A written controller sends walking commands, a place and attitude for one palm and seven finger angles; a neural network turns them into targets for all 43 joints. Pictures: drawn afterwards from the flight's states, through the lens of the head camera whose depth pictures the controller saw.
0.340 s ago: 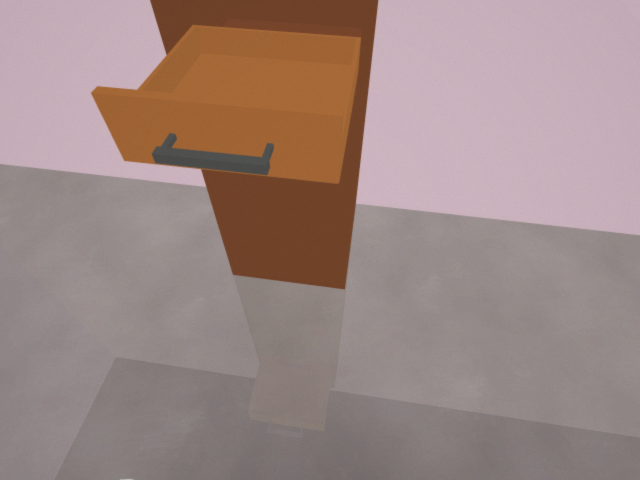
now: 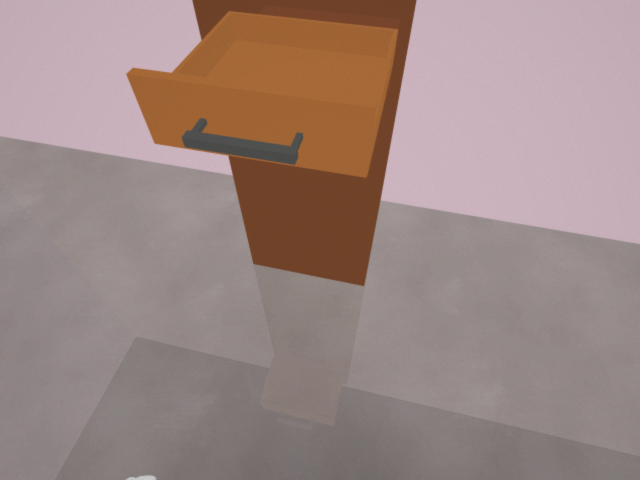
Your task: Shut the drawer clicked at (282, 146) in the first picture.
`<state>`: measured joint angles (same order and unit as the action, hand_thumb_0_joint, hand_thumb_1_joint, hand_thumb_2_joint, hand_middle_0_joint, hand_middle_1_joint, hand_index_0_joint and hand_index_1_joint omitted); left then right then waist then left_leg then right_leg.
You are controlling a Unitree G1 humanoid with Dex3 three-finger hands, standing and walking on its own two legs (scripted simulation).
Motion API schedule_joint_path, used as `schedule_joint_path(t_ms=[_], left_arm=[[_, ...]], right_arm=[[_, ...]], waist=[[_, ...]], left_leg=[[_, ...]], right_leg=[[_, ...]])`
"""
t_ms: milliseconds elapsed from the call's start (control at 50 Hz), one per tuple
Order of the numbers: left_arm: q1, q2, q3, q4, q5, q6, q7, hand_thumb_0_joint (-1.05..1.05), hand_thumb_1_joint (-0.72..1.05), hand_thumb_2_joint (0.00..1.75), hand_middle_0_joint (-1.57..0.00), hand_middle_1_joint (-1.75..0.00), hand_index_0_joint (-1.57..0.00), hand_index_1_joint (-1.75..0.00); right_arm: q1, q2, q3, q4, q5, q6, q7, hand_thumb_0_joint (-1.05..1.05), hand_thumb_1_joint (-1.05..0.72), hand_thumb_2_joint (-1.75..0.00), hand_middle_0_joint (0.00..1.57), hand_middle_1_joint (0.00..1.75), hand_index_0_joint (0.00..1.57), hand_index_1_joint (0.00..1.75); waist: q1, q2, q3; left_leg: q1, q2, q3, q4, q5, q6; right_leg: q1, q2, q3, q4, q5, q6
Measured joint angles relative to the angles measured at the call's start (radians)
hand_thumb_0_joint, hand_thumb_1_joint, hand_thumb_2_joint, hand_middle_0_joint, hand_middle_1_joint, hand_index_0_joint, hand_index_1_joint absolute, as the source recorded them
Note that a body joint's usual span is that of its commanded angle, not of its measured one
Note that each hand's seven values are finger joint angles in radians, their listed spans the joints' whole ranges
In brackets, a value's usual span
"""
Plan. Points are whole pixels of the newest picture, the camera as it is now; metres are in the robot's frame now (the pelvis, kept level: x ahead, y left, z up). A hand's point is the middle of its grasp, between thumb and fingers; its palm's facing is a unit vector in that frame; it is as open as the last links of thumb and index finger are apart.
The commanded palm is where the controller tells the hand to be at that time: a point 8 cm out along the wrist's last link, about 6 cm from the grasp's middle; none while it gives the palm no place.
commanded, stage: turn or walk to find it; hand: left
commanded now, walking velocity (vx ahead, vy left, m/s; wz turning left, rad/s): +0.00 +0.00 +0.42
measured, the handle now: (244, 139) +0.58 +0.14 +0.09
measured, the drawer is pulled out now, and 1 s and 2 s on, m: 0.29 0.29 0.29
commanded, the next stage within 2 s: stand and wait in 0.06 s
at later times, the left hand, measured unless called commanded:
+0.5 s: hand out of the picture -0.03 +0.20 -0.17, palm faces +0.11 -0.96 -0.26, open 7.4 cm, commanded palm none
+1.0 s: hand out of the picture +0.05 +0.20 -0.15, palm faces +0.08 -0.95 -0.31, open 7.4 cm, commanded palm none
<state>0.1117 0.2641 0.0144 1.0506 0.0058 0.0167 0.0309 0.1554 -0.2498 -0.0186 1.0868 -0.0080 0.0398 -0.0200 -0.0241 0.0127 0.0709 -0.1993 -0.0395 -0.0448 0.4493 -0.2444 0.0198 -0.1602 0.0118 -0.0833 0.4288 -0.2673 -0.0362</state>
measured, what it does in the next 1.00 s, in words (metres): steps on the spot: right foot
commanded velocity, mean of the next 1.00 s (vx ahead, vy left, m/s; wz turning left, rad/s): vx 0.00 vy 0.00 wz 0.02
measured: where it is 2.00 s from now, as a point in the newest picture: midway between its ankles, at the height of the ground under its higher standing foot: outside the picture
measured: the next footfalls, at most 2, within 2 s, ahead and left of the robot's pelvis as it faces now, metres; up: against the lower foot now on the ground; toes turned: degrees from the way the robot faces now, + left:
right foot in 0.44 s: +0.02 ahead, -0.14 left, +0.00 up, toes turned +7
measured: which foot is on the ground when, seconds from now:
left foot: down 0.00-1.00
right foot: down 0.00-0.18, up 0.20-0.42, down 0.44-1.00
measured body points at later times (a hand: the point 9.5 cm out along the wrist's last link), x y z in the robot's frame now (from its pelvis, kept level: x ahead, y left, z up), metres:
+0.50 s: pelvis -0.02 -0.01 +0.00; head +0.02 -0.01 +0.45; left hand -0.03 +0.25 -0.15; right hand +0.04 -0.24 -0.16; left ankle -0.01 +0.11 -0.74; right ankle -0.02 -0.14 -0.74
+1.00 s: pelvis -0.01 -0.04 +0.00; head +0.01 -0.05 +0.45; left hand +0.04 +0.25 -0.13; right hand +0.06 -0.32 -0.14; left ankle -0.01 +0.11 -0.74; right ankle -0.02 -0.14 -0.74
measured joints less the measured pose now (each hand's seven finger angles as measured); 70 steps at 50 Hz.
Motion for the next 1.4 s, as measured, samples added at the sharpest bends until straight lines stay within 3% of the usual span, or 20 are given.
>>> schedule_joint_path(t_ms=[60, 120, 180, 240, 300, 360, 440, 500, 640, 860, 1120, 1400], left_arm=[[0.019, -0.021, 0.004, -0.021, 0.002, 0.005, 0.0, 0.0, 0.9, 0.9, -0.2, -0.3, -0.21, -0.29], [0.038, -0.033, 0.008, -0.031, 0.008, 0.009, 0.004, 0.0, 0.9, 0.9, -0.2, -0.3, -0.21, -0.3], [0.056, -0.038, 0.011, -0.025, 0.006, 0.014, 0.001, 0.0, 0.9, 0.9, -0.2, -0.3, -0.21, -0.3], [0.065, -0.037, 0.014, -0.01, 0.003, 0.03, 0.0, 0.0, 0.9, 0.9, -0.2, -0.3, -0.21, -0.29], [0.065, -0.038, 0.016, 0.004, 0.004, 0.033, -0.005, 0.0, 0.9, 0.9, -0.2, -0.3, -0.21, -0.29], [0.072, -0.041, 0.015, 0.009, 0.003, 0.025, -0.007, 0.0, 0.9, 0.9, -0.2, -0.3, -0.2, -0.29], [0.1, -0.03, 0.011, 0.02, 0.006, 0.003, -0.006, 0.0, 0.9, 0.9, -0.2, -0.3, -0.2, -0.29], [0.106, -0.043, 0.002, 0.054, 0.006, 0.002, -0.009, 0.0, 0.91, 0.9, -0.2, -0.3, -0.2, -0.29], [0.115, -0.047, -0.006, 0.075, 0.003, -0.014, -0.01, 0.0, 0.9, 0.9, -0.2, -0.3, -0.2, -0.29], [0.051, -0.011, 0.004, 0.062, 0.002, -0.028, -0.016, 0.0, 0.9, 0.9, -0.2, -0.3, -0.21, -0.3], [-0.013, 0.046, 0.007, 0.038, 0.001, -0.035, -0.021, 0.0, 0.9, 0.9, -0.2, -0.3, -0.21, -0.3], [-0.013, 0.079, 0.002, 0.045, 0.002, -0.034, -0.027, 0.0, 0.9, 0.9, -0.2, -0.3, -0.21, -0.3]], right_arm=[[0.007, 0.023, -0.007, -0.018, 0.001, 0.009, 0.003, 0.01, -0.91, -0.89, 0.2, 0.3, 0.2, 0.3], [0.014, 0.044, -0.014, -0.034, 0.002, 0.018, 0.004, 0.01, -0.91, -0.89, 0.2, 0.3, 0.2, 0.3], [0.029, 0.061, -0.012, -0.043, 0.0, 0.009, 0.005, 0.01, -0.91, -0.89, 0.2, 0.3, 0.2, 0.3], [0.035, 0.08, -0.002, -0.041, -0.014, 0.0, -0.002, 0.01, -0.91, -0.89, 0.2, 0.3, 0.2, 0.3], [0.042, 0.093, 0.003, -0.036, -0.017, -0.014, -0.012, 0.01, -0.91, -0.89, 0.2, 0.3, 0.2, 0.3], [0.047, 0.095, 0.001, -0.022, -0.014, -0.02, -0.02, 0.01, -0.91, -0.89, 0.2, 0.3, 0.21, 0.3], [0.044, 0.094, -0.002, -0.004, -0.001, -0.019, -0.017, 0.01, -0.91, -0.89, 0.2, 0.3, 0.21, 0.3], [0.028, 0.077, -0.008, 0.009, 0.003, -0.019, -0.009, 0.01, -0.91, -0.89, 0.2, 0.3, 0.21, 0.3], [0.017, 0.035, -0.016, 0.024, 0.004, -0.021, -0.006, 0.01, -0.91, -0.89, 0.2, 0.3, 0.2, 0.3], [0.012, -0.025, -0.015, 0.04, -0.002, -0.027, -0.008, 0.01, -0.91, -0.89, 0.2, 0.3, 0.2, 0.3], [-0.013, -0.06, -0.005, 0.032, -0.003, -0.033, -0.003, 0.01, -0.91, -0.89, 0.2, 0.3, 0.2, 0.3], [-0.046, -0.087, 0.002, 0.03, -0.001, -0.038, 0.002, 0.01, -0.9, -0.89, 0.2, 0.3, 0.21, 0.3]], waist=[[0.0, 0.011, 0.015], [-0.004, 0.009, 0.038], [0.001, -0.011, 0.047], [0.017, -0.036, 0.046], [0.02, -0.037, 0.046], [0.025, -0.025, 0.039], [0.035, -0.046, 0.018], [0.023, -0.017, 0.025], [0.013, 0.012, 0.01], [0.007, 0.01, 0.0], [-0.003, 0.006, -0.002], [0.005, -0.002, 0.002]], left_leg=[[-0.05, 0.001, -0.013, 0.086, -0.023, -0.01], [-0.089, 0.027, 0.028, 0.208, -0.128, -0.028], [-0.07, 0.037, 0.049, 0.152, -0.03, -0.012], [-0.064, 0.012, 0.06, 0.126, -0.041, 0.021], [-0.051, 0.0, 0.045, 0.055, 0.002, 0.024], [-0.041, 0.002, 0.028, 0.002, 0.039, 0.019], [-0.051, -0.011, 0.036, 0.006, 0.04, -0.001], [-0.028, 0.008, 0.028, -0.011, 0.047, -0.013], [0.007, 0.046, 0.016, -0.05, 0.064, -0.039], [0.022, 0.076, 0.008, -0.076, 0.072, -0.062], [0.046, 0.084, 0.015, -0.103, 0.078, -0.066], [0.06, 0.073, 0.027, -0.124, 0.084, -0.054]], right_leg=[[-0.017, -0.001, -0.029, 0.037, -0.019, -0.005], [-0.014, -0.01, -0.062, 0.074, -0.042, -0.004], [-0.031, -0.035, -0.077, 0.137, -0.075, 0.013], [-0.089, -0.038, -0.001, 0.274, -0.202, 0.031], [-0.13, -0.032, 0.06, 0.368, -0.224, 0.04], [-0.116, -0.038, 0.078, 0.305, -0.202, 0.047], [-0.038, -0.062, 0.121, 0.058, -0.026, 0.044], [-0.019, -0.044, 0.115, 0.047, -0.009, 0.059], [0.027, -0.006, 0.104, -0.017, 0.015, 0.034], [0.048, 0.024, 0.099, -0.06, 0.035, 0.01], [0.072, 0.03, 0.106, -0.092, 0.048, 0.007], [0.084, 0.017, 0.117, -0.115, 0.056, 0.019]])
